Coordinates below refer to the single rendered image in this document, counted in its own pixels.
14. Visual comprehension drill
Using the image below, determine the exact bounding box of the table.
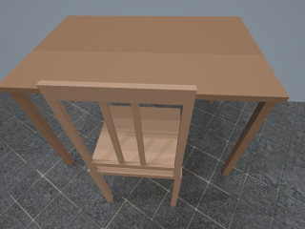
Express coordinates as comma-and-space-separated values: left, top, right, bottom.
0, 15, 290, 177

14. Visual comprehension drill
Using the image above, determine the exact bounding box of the chair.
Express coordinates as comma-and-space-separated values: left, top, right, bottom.
36, 80, 197, 207

